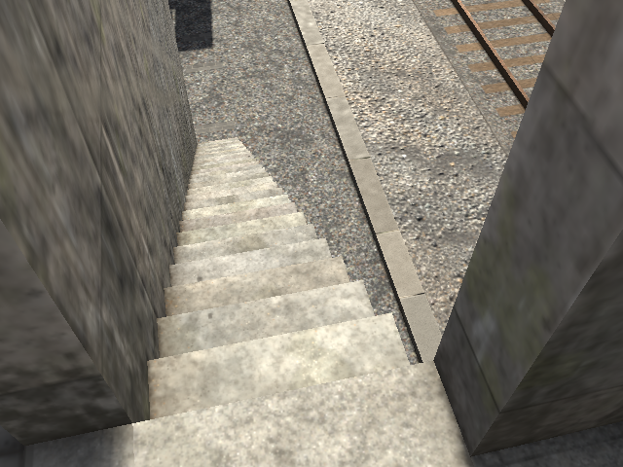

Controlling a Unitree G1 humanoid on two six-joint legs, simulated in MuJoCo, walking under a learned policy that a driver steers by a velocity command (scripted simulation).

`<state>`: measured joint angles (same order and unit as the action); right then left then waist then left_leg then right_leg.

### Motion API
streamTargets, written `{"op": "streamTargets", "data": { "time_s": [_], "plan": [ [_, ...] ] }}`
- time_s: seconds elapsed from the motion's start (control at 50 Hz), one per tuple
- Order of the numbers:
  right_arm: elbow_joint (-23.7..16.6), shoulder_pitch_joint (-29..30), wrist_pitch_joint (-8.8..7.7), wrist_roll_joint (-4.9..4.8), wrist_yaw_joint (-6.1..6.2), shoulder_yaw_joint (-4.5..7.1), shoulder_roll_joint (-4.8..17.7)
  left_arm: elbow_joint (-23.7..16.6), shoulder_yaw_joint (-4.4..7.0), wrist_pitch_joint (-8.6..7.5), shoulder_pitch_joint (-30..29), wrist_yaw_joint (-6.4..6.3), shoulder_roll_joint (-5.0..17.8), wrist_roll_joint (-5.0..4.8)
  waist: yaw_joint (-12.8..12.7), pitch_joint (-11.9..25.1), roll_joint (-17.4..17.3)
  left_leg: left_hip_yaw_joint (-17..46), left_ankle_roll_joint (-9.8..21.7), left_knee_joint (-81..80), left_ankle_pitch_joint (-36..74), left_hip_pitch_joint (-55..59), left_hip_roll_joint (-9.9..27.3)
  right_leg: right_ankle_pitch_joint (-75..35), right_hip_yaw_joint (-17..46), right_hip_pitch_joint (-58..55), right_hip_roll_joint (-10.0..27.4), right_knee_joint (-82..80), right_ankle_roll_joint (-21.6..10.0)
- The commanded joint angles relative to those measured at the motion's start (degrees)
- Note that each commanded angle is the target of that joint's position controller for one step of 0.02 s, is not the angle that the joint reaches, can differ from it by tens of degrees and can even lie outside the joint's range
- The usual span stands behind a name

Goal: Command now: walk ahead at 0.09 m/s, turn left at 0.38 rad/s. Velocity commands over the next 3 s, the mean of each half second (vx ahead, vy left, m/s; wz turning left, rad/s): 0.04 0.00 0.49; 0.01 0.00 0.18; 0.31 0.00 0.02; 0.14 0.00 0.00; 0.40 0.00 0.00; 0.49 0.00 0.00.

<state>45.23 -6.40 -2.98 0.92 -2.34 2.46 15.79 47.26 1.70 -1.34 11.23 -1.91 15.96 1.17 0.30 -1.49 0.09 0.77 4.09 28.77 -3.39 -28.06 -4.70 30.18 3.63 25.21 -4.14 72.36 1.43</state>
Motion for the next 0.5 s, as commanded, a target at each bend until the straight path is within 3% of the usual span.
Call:
{"op": "streamTargets", "data": {
  "time_s": [0.02,0.06,0.08,0.1,0.14,0.18,0.26,0.28,0.32,0.34,0.36,0.38,0.4,0.42,0.46,0.5],
  "plan": [
    [-5.87,-0.75,2.33,0.02,1.96,2.49,9.08,-3.72,2.24,1.59,1.77,-1.19,8.24,0.67,-0.09,8.42,-1.80,25.98,11.56,-13.00,-5.90,12.53,17.19,-4.41,3.20,10.96,4.03,2.26,0.65],
    [-6.75,0.07,2.97,0.38,2.55,2.73,8.64,-2.88,2.12,1.74,4.54,-1.59,6.17,1.06,-2.21,6.98,-6.20,21.65,9.32,-13.90,-7.34,6.21,12.50,-5.76,1.74,4.98,3.11,-8.24,0.65],
    [-6.92,-0.98,3.02,0.61,2.98,3.15,9.34,-3.17,2.54,1.51,3.86,-1.78,6.24,0.59,-1.86,6.78,-6.05,21.12,9.16,-13.31,-3.98,6.24,11.99,-6.40,0.71,4.75,2.01,-11.81,1.64],
    [-6.93,-2.32,3.34,0.15,3.58,3.24,8.91,-2.87,2.37,1.14,3.70,-2.10,4.63,-0.20,-1.69,8.15,-6.60,21.13,9.09,-12.90,-4.19,8.00,11.78,-6.54,0.74,4.67,1.79,-15.18,2.01],
    [-7.42,-4.42,3.87,-0.21,4.54,3.70,9.30,-3.06,2.09,0.61,3.04,-1.31,3.69,-0.80,-1.09,9.47,-7.74,22.81,9.10,-12.89,-7.73,9.45,12.04,-8.17,1.45,3.26,1.67,-20.04,2.67],
    [-9.01,-3.50,4.50,-0.10,5.20,4.10,9.89,-3.43,1.97,0.43,1.07,-0.55,3.79,-0.43,-0.90,10.39,-7.86,24.85,8.72,-13.33,-10.60,10.00,12.17,-9.02,1.62,1.49,0.92,-24.06,2.91],
    [-10.54,-4.19,5.75,-0.56,5.65,4.50,9.60,-2.71,2.34,-0.05,1.28,0.86,5.06,-0.98,-0.55,9.02,-9.88,27.89,6.74,-14.19,-15.02,10.51,11.60,-9.74,1.20,-3.01,0.33,-32.96,1.93],
    [-11.30,-3.40,6.67,-0.68,5.54,4.66,9.59,-2.35,2.24,0.12,2.36,0.92,4.56,-1.05,-0.99,8.77,-10.12,28.43,6.14,-13.90,-15.84,9.95,11.39,-9.84,0.87,-5.25,0.51,-36.27,1.39],
    [-12.14,-2.63,7.32,-1.78,5.71,4.46,8.77,-0.65,2.95,0.04,6.55,0.64,5.94,-1.11,-3.31,7.02,-9.11,27.48,2.93,-11.36,-20.14,5.53,8.19,-15.73,-0.37,-13.88,2.09,-48.79,-0.37],
    [-11.36,-6.22,6.94,-2.48,5.75,3.94,7.09,-0.94,4.18,0.32,8.64,0.06,9.86,-0.18,-2.73,7.66,-5.22,23.70,-0.08,-4.74,-25.99,-0.13,4.74,-14.06,5.84,-20.99,9.61,-53.46,-3.63],
    [-13.73,-4.56,6.05,-2.78,5.27,3.63,5.04,-1.98,5.53,0.55,6.35,0.11,15.90,1.85,-1.08,4.63,13.14,11.61,-1.97,11.37,-29.00,-10.94,-4.35,-16.72,22.50,-20.14,22.64,-58.06,-11.42],
    [-13.59,-3.39,4.74,-1.39,4.94,4.77,9.05,-4.32,4.98,0.22,1.78,0.16,13.45,3.31,-1.51,3.92,13.30,11.93,-4.29,23.71,-29.38,-13.22,-2.43,-23.43,27.73,-15.41,27.72,-58.97,-16.09],
    [-11.55,-6.10,4.83,-1.06,4.85,5.88,12.12,-6.56,4.11,-0.18,-2.29,-0.20,10.24,2.83,0.83,4.81,8.21,12.09,-5.13,30.30,-25.66,-10.36,-1.38,-27.49,21.70,-14.39,25.68,-57.37,-15.22],
    [-9.12,-8.76,5.48,-1.27,5.05,5.96,11.20,-7.22,3.41,-0.39,-4.45,-0.53,7.88,1.74,1.70,5.14,5.22,11.10,-5.88,34.57,-22.52,-8.28,-1.15,-28.58,15.69,-14.47,21.70,-55.64,-12.82],
    [-8.25,-10.16,6.95,-0.91,5.06,4.90,8.28,-7.77,2.23,-0.17,-5.32,-0.96,5.94,-0.18,1.58,3.27,4.82,9.67,-7.96,43.58,-19.15,-7.62,-0.93,-31.46,9.98,-13.26,18.39,-55.13,-11.93],
    [-9.55,-8.15,7.33,-1.66,4.53,3.99,6.77,-7.52,1.80,0.50,-3.34,-0.94,5.76,0.19,0.34,2.11,6.41,7.50,-9.54,44.19,-17.66,-6.82,-0.58,-33.79,5.96,-13.29,16.38,-55.19,-13.19]
  ]
}}
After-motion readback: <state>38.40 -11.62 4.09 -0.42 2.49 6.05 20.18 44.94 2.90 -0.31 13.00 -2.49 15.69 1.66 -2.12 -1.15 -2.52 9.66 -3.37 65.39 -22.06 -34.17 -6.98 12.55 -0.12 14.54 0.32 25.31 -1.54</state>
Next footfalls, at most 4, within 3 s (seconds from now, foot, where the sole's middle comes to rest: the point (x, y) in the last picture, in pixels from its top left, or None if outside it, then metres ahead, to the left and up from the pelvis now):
0.34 right None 0.12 -0.14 -0.76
0.74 left None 0.01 0.10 -0.76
1.64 left None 0.36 0.17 -0.76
1.90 right None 0.39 -0.09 -0.76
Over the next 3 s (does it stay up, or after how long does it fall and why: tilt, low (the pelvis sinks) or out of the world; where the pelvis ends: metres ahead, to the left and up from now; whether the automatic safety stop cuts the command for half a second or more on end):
stays up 0.72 0.03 -0.21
